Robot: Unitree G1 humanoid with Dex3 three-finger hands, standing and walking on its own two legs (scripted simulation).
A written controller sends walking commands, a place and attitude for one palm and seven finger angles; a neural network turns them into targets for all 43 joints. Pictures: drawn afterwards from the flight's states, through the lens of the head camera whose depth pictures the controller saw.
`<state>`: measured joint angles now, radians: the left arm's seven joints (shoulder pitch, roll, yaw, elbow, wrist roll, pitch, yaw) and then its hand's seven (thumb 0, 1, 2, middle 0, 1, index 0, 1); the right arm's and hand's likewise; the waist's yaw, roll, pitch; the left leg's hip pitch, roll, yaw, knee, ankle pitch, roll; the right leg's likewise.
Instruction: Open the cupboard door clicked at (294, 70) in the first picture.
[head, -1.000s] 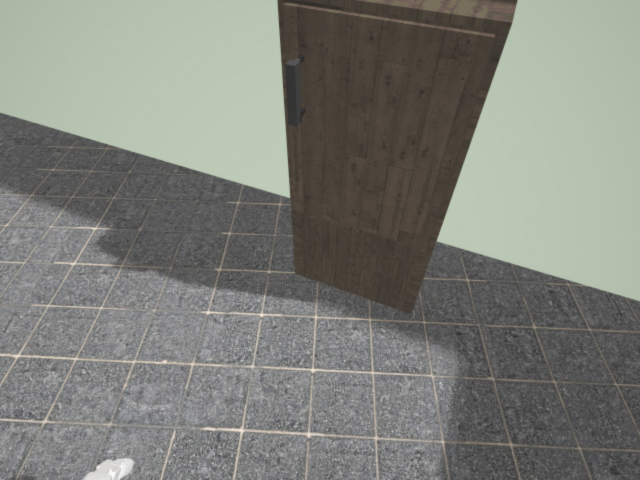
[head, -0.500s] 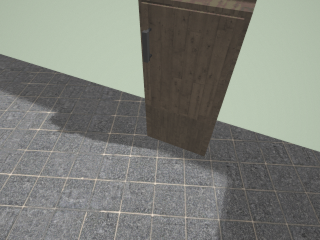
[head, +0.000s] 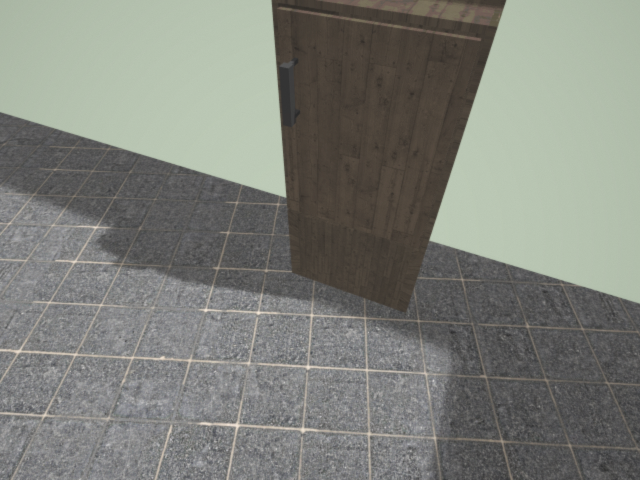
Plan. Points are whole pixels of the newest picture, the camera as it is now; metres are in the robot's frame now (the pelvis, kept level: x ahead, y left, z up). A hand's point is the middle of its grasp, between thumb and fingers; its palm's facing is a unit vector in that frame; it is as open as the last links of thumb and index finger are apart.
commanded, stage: look at it before walking up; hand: left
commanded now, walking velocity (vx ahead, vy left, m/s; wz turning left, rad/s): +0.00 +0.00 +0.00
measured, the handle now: (291, 92) +0.94 +0.12 +0.03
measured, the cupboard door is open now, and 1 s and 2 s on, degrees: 0 0 0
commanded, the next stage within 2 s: turn to face it in 0.44 s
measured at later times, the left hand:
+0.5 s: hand out of the picture +0.07 +0.24 -0.16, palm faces -0.03 -0.94 -0.33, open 7.4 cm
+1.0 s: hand out of the picture +0.07 +0.18 -0.18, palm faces -0.13 -0.96 -0.27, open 7.4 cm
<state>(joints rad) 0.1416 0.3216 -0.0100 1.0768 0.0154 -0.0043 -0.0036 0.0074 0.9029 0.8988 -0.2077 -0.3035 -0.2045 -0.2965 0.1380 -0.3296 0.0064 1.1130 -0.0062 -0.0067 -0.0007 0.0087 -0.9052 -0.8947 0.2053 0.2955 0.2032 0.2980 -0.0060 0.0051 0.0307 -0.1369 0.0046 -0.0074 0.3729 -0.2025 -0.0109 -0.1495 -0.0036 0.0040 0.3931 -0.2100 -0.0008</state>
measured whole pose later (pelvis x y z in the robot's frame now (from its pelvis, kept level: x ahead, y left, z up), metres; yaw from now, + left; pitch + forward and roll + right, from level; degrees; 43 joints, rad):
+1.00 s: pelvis -0.01 -0.02 -0.02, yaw -7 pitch +0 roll +1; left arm 0.21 0.21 0.02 0.95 0.03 0.04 -0.01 0.01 0.90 0.90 -0.21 -0.30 -0.20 -0.30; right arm 0.17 -0.24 -0.04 1.00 -0.01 0.05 -0.02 0.01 -0.91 -0.89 0.21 0.30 0.20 0.30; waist 0.00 0.03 0.09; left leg -0.31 0.05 0.06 0.74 -0.43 -0.03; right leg -0.34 0.07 0.09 0.67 -0.31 -0.04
